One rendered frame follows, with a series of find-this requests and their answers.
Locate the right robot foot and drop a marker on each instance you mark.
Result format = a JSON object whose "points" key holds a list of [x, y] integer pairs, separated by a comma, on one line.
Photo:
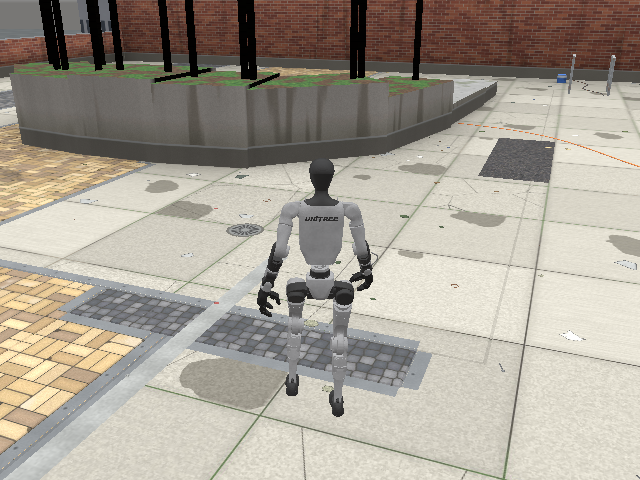
{"points": [[337, 408]]}

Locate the right robot forearm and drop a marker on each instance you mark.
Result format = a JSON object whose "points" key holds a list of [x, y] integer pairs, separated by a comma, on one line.
{"points": [[365, 262]]}

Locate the robot right hand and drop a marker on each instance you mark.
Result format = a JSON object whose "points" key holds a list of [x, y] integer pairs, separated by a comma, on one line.
{"points": [[359, 276]]}

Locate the robot left hand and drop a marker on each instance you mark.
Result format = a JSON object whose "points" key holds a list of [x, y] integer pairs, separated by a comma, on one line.
{"points": [[262, 301]]}

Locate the left robot shin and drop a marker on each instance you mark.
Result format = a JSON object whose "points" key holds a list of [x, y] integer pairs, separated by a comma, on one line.
{"points": [[293, 350]]}

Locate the robot right upper arm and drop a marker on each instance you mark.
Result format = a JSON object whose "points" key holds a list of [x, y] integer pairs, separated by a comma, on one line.
{"points": [[352, 212]]}

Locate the left robot forearm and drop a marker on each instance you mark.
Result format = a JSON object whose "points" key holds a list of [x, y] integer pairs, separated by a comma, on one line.
{"points": [[272, 270]]}

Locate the robot left upper arm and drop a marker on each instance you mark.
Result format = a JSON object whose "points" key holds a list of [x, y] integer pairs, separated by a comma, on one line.
{"points": [[288, 212]]}

